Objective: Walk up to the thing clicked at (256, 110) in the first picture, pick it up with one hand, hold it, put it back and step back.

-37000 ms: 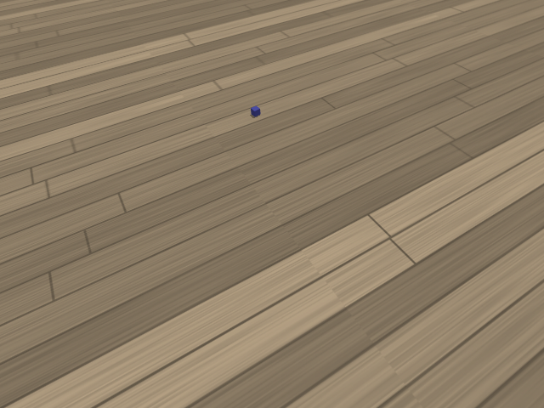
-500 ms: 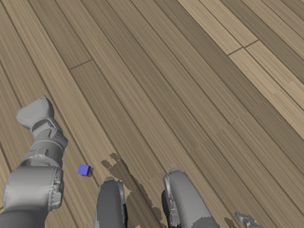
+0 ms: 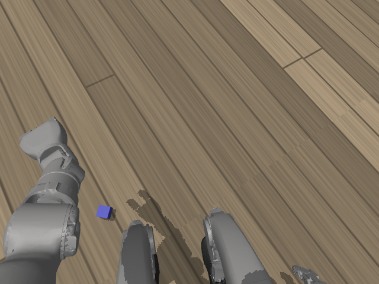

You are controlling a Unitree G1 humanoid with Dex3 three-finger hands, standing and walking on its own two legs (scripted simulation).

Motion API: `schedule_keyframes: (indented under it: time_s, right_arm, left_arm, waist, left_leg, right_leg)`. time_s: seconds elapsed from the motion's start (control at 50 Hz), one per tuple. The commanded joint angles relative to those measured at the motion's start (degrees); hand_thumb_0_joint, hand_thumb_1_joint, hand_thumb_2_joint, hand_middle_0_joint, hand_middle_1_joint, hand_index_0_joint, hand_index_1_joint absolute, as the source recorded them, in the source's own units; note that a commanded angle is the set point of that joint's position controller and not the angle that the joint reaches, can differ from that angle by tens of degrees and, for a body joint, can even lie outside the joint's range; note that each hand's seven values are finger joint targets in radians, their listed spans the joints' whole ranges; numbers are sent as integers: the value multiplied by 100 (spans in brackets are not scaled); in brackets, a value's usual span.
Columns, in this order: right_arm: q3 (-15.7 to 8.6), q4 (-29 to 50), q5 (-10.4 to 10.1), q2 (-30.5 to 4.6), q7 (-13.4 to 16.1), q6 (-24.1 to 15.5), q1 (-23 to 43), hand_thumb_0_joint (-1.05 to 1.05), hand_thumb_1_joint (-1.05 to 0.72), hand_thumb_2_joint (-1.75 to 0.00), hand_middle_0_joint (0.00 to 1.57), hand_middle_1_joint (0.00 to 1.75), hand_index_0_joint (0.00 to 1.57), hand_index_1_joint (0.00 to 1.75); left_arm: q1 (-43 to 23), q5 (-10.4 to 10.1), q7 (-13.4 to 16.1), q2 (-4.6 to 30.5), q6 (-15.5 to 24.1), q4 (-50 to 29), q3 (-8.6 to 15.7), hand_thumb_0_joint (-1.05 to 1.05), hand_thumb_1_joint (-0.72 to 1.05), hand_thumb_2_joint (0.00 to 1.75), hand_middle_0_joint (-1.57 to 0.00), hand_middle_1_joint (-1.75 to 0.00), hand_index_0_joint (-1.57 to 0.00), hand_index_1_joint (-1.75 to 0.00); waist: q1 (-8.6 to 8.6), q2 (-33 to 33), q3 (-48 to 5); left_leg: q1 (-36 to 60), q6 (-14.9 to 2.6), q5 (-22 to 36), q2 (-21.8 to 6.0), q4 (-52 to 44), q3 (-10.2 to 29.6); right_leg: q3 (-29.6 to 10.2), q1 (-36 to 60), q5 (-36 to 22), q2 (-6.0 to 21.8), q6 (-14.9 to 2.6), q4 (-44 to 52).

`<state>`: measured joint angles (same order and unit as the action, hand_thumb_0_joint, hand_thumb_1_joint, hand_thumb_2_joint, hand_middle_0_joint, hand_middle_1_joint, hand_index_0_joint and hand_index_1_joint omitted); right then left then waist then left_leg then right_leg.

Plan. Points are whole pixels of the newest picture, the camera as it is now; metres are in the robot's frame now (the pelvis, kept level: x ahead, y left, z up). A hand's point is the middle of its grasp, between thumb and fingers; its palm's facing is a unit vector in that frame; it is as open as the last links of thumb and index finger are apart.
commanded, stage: go down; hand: left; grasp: from above
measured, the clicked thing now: (104, 211) +0.34 +0.28 -0.56
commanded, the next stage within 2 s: none
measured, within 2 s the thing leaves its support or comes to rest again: neither
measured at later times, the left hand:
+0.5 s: hand (57, 155) +0.43 +0.27 -0.11, palm faces -0.34 -0.23 -0.91, open 11.9 cm
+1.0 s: hand (60, 155) +0.43 +0.27 -0.11, palm faces -0.32 -0.24 -0.92, open 12.1 cm
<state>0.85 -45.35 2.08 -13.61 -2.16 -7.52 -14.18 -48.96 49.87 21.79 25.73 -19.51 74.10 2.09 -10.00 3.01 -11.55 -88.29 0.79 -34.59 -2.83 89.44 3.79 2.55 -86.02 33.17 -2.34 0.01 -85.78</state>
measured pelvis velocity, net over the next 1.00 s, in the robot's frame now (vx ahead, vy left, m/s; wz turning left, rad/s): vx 0.00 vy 0.00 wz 0.00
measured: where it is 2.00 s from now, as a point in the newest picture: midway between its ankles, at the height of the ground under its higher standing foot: (184, 281)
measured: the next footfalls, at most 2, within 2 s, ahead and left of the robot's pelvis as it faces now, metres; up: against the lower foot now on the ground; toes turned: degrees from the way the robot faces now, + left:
none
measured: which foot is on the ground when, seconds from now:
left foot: down 0.00-1.00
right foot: down 0.00-1.00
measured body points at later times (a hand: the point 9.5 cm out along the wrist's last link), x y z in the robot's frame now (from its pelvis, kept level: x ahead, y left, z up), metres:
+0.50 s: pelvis +0.00 +0.00 +0.01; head +0.17 +0.03 +0.42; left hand +0.44 +0.28 -0.05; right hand +0.05 -0.26 -0.11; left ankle +0.04 +0.12 -0.55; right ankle +0.05 -0.12 -0.55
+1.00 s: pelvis +0.00 +0.00 +0.00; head +0.18 +0.02 +0.42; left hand +0.44 +0.27 -0.06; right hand +0.05 -0.26 -0.12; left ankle +0.04 +0.12 -0.55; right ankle +0.05 -0.12 -0.55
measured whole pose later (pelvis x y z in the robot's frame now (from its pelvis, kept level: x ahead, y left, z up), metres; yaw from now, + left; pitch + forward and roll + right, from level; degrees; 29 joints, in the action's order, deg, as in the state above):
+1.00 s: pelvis +0.00 +0.00 +0.00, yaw +0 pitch +33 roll -4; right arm 0.8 -45.9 2.0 -12.9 -2.2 -7.6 -13.2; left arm -48.8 48.5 22.2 25.0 -20.8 73.8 2.0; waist -9.5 3.0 -11.5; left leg -87.6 0.9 -34.5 -2.9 88.9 3.9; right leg 2.6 -85.4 33.1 -2.4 -0.1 -85.2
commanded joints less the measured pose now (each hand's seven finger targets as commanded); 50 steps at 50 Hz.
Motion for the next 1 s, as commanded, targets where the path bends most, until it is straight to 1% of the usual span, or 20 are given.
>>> schedule_keyframes:
  time_s: [0.0,0.04,0.08,0.12,0.16,0.24,0.3,0.36,0.38,0.42,0.48,0.54,0.64,0.72,0.76,0.8,0.86,0.9,0.94,0.98]
  right_arm:
    - [-339,201,-28,-1042,32,-101,-977,0,-90,-90,20,30,20,30]
    - [-372,229,-28,-1030,29,-86,-968,0,-90,-90,20,30,20,30]
    - [-359,204,-43,-1034,47,-95,-937,0,-90,-90,20,30,20,30]
    - [-352,182,-33,-1005,71,-88,-932,0,-90,-90,20,30,20,30]
    - [-350,210,-52,-987,79,-85,-915,0,-90,-90,20,30,20,30]
    - [-352,199,-72,-1011,113,-90,-892,0,-90,-90,20,30,20,30]
    - [-353,195,-75,-965,142,-76,-883,0,-90,-90,20,30,20,30]
    - [-339,141,-63,-984,138,-104,-890,0,-90,-90,20,30,20,30]
    - [-338,149,-65,-1006,144,-107,-877,0,-90,-90,20,30,20,30]
    - [-335,140,-48,-979,121,-119,-876,0,-90,-90,20,30,20,30]
    - [-343,163,-24,-992,86,-136,-911,0,-90,-90,20,30,20,30]
    - [-354,175,-9,-1026,71,-133,-878,0,-90,-90,20,30,20,30]
    - [-367,183,-7,-1058,15,-110,-912,0,-90,-90,20,30,20,30]
    - [-386,187,-5,-1000,8,-95,-906,0,-91,-90,20,30,20,30]
    - [-382,177,-27,-1016,28,-90,-902,0,-91,-90,20,30,20,30]
    - [-360,160,-29,-996,33,-90,-893,0,-90,-90,20,30,20,30]
    - [-375,170,-45,-1007,54,-94,-875,0,-90,-90,20,30,20,30]
    - [-373,141,-31,-965,56,-101,-885,0,-90,-90,20,30,20,30]
    - [-370,168,-51,-983,55,-105,-891,0,-90,-90,20,30,20,30]
    - [-350,168,-41,-968,57,-112,-876,0,-90,-90,20,30,20,30]
  left_arm:
    - [-1925,127,196,1358,-33,-849,132,0,-14,58,-37,-82,-41,-78]
    - [-2132,139,193,1332,-31,-1103,77,0,-15,59,-36,-83,-40,-79]
    - [-1996,130,175,1135,-57,-877,-24,0,-15,59,-36,-82,-40,-78]
    - [-2073,78,214,1174,-44,-839,25,0,-16,60,-36,-83,-39,-79]
    - [-1987,108,224,1303,-36,-884,65,0,-16,60,-35,-85,-39,-80]
    - [-1961,120,222,1291,-75,-947,32,0,-17,61,-34,-84,-38,-80]
    - [-1998,110,232,1338,-92,-966,41,0,-17,61,-34,-85,-38,-80]
    - [-1937,40,206,1166,-105,-821,-1,0,-16,60,-35,-86,-39,-81]
    - [-1913,50,210,1198,-98,-818,12,0,-17,61,-35,-84,-39,-80]
    - [-1785,65,190,939,-93,-618,-97,0,-17,60,-35,-84,-39,-80]
    - [-1833,24,247,1010,-69,-571,-27,0,-16,60,-34,-86,-38,-81]
    - [-1938,54,279,1079,-22,-706,-7,0,-17,60,-33,-87,-38,-82]
    - [-1939,89,337,1215,-57,-897,88,0,-18,61,-34,-86,-38,-81]
    - [-2131,48,350,1188,-71,-984,72,0,-20,62,-32,-88,-36,-84]
    - [-2106,114,355,1398,-87,-1082,136,0,-20,63,-32,-87,-36,-83]
    - [-1994,65,305,1183,-128,-959,42,0,-19,61,-32,-88,-36,-83]
    - [-1947,16,292,1266,-175,-946,108,0,-20,64,-32,-87,-36,-83]
    - [-1996,25,250,1046,-173,-885,-21,0,-21,63,-31,-88,-35,-84]
    - [-1872,21,263,1209,-162,-831,55,0,-21,64,-31,-89,-35,-85]
    - [-1878,32,252,1143,-141,-782,25,0,-21,64,-31,-89,-35,-84]
  waist:
    - [-4,686,-3213]
    - [-10,829,-3466]
    - [-71,798,-3190]
    - [-108,701,-2965]
    - [-19,593,-3117]
    - [-16,655,-3265]
    - [-4,690,-2992]
    - [-90,658,-2917]
    - [-24,734,-2943]
    - [-71,743,-2849]
    - [-63,570,-2811]
    - [-16,806,-2874]
    - [8,788,-3360]
    - [-31,749,-3330]
    - [28,755,-3449]
    - [-25,741,-3370]
    - [27,716,-3388]
    - [-72,719,-3197]
    - [2,558,-3114]
    - [-18,570,-2993]
  left_leg:
    - [2091,-175,1698,131,-967,-246]
    - [2412,-184,1760,114,-961,-264]
    - [2355,-143,1655,106,-1053,-200]
    - [2146,-173,1375,118,-1022,-224]
    - [2055,-203,1204,137,-1056,-298]
    - [2327,-177,1419,125,-1119,-254]
    - [2371,-172,1394,112,-1234,-236]
    - [2337,-148,1406,101,-1235,-183]
    - [2475,-133,1508,93,-1240,-171]
    - [2562,-110,1724,83,-1208,-110]
    - [2208,-157,1626,110,-1057,-216]
    - [2274,-120,1540,112,-1089,-186]
    - [2416,-136,2038,98,-919,-199]
    - [2227,-167,1668,115,-930,-254]
    - [2221,-188,1545,128,-946,-299]
    - [2253,-169,1563,131,-1019,-260]
    - [2442,-155,1707,106,-1053,-208]
    - [2380,-161,1713,103,-1042,-197]
    - [2228,-179,1604,113,-1072,-222]
    - [2075,-192,1505,132,-1040,-271]
  right_leg:
    - [72,2001,-1740,-103,-238,995]
    - [58,2004,-1754,-106,-232,1085]
    - [110,1830,-1587,-115,-263,1032]
    - [87,1744,-1420,-108,-238,1118]
    - [30,2057,-1363,-110,-213,1234]
    - [60,2111,-1501,-110,-226,1205]
    - [78,2049,-1454,-119,-227,1328]
    - [90,1937,-1457,-93,-240,1248]
    - [113,1852,-1442,-117,-255,1218]
    - [157,1639,-1487,-120,-280,1148]
    - [111,1822,-1618,-118,-247,1140]
    - [111,1642,-1466,-114,-270,1043]
    - [113,1839,-1945,-123,-263,896]
    - [60,1951,-1753,-111,-226,1004]
    - [14,2072,-1686,-120,-218,1077]
    - [48,2089,-1662,-108,-229,1081]
    - [89,2001,-1678,-117,-246,1089]
    - [102,1912,-1682,-114,-238,1107]
    - [90,2076,-1647,-117,-228,1156]
    - [62,2036,-1607,-117,-222,1182]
